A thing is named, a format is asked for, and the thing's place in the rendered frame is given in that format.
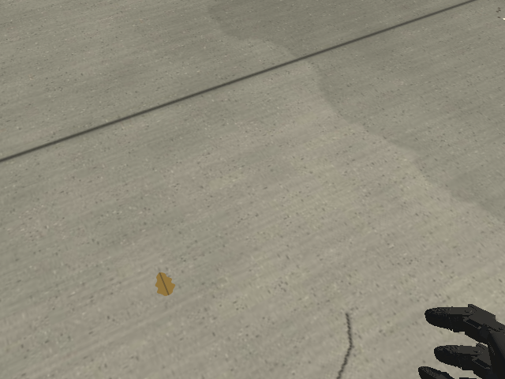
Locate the robot right hand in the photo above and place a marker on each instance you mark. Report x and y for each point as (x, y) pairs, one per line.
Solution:
(478, 324)

